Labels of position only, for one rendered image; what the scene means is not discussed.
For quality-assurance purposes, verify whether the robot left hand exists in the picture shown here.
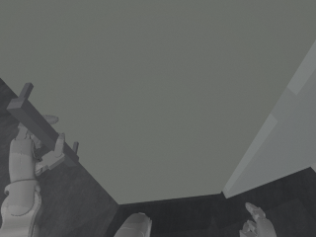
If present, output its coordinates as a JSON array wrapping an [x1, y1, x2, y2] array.
[[9, 115, 65, 184]]

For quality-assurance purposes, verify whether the fridge door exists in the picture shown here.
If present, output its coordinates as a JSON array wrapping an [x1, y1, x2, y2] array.
[[0, 0, 316, 205]]

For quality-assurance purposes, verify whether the handle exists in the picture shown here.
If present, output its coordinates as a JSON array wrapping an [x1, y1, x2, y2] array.
[[6, 82, 79, 167]]

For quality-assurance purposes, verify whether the left robot forearm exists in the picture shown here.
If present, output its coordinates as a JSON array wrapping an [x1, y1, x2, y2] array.
[[0, 179, 44, 237]]

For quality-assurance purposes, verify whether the robot left thigh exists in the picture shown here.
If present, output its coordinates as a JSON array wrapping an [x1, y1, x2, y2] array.
[[114, 213, 152, 237]]

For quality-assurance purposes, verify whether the robot right hand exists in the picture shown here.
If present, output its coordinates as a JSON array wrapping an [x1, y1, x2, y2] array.
[[239, 202, 277, 237]]

